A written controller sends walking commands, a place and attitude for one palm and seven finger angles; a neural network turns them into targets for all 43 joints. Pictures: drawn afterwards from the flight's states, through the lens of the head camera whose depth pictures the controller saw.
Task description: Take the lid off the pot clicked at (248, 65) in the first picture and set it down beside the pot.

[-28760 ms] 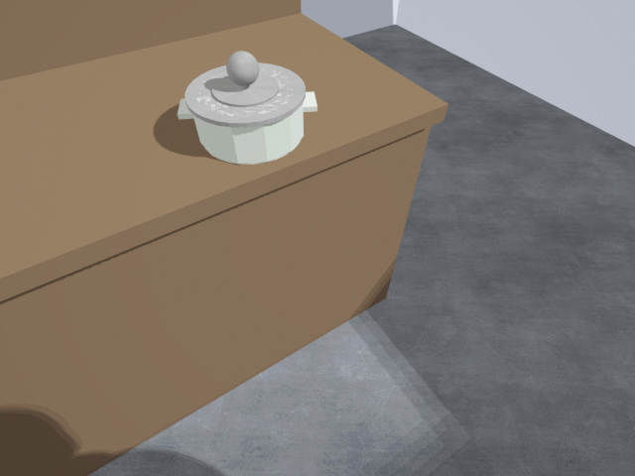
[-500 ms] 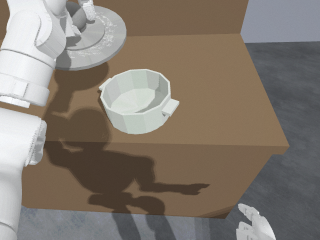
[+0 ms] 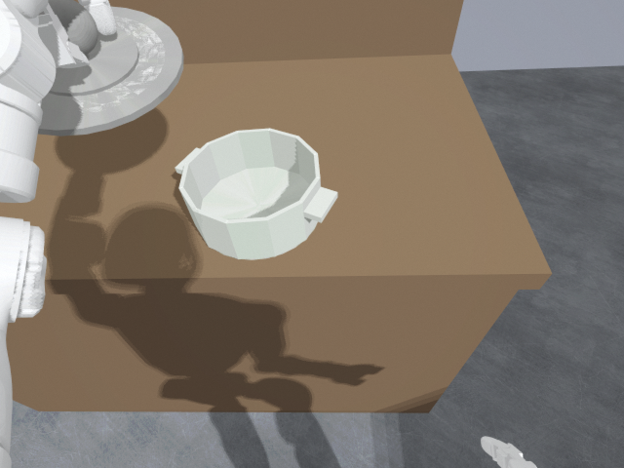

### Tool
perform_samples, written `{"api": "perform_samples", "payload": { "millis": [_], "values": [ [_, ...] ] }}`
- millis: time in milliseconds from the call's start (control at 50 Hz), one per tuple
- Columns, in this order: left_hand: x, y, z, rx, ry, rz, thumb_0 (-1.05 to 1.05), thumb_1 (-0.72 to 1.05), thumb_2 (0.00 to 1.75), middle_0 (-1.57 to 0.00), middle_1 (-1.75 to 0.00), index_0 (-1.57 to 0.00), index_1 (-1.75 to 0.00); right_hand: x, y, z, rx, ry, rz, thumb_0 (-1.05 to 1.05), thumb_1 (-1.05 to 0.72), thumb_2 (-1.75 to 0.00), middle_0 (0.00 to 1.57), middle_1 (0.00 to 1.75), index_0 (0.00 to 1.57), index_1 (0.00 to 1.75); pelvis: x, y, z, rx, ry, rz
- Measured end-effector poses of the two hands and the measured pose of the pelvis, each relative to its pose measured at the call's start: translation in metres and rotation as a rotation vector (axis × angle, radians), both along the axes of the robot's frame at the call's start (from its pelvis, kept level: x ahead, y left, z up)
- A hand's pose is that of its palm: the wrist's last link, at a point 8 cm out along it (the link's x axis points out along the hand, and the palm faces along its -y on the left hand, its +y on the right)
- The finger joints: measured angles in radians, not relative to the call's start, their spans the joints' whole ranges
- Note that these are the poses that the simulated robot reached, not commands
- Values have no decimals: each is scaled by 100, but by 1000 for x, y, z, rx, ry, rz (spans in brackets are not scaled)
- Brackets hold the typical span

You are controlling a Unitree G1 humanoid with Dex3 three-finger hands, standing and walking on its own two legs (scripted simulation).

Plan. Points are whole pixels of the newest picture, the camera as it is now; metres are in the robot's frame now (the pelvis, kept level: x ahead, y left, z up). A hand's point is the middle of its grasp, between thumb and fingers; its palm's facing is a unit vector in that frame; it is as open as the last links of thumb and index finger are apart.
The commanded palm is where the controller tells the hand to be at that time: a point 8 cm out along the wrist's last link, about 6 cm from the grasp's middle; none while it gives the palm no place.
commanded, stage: move the lid sideways beside the pot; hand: left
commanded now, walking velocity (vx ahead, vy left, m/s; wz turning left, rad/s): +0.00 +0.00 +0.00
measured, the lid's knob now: (67, 27) +0.48 +0.24 +0.32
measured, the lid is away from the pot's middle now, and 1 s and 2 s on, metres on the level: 0.16 0.24 0.23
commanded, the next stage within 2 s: lower the lid onto the table in 0.80 s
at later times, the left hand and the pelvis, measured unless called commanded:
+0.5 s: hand (1, 38) +0.45 +0.29 +0.33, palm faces -0.07 -0.03 -1.00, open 7.8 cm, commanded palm +0.42 +0.29 +0.40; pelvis +0.00 +0.00 +0.00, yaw +1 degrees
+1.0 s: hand out of the picture +0.45 +0.31 +0.32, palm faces -0.11 -0.05 -0.99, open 7.8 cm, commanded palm +0.43 +0.31 +0.39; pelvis +0.00 +0.00 +0.00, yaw +1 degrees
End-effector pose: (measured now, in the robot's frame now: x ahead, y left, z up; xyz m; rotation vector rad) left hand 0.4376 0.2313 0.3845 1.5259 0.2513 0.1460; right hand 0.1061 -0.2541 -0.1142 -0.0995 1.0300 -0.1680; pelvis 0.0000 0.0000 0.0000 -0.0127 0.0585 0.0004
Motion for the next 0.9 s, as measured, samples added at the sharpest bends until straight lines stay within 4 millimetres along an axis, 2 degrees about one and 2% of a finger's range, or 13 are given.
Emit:
{"api": "perform_samples", "payload": {
  "millis": [440,780,900],
  "values": [
    [-7,45,-1,19,17,100,1,6,100,-72,-80,-77,-84,24,3,4,-6,-5,28,1,-91,-90,20,29,20,30,4,-2,0,-6,11,11],
    [-12,79,-2,14,33,161,1,6,100,-72,-80,-77,-84,3,-3,1,-23,60,-2,0,-91,-90,20,29,20,30,4,-1,1,-11,14,8],
    [-11,76,-5,44,43,141,1,6,100,-72,-80,-77,-84,-4,-3,0,-36,83,0,0,-91,-90,20,29,20,30,3,0,1,-14,11,12]
  ]
}}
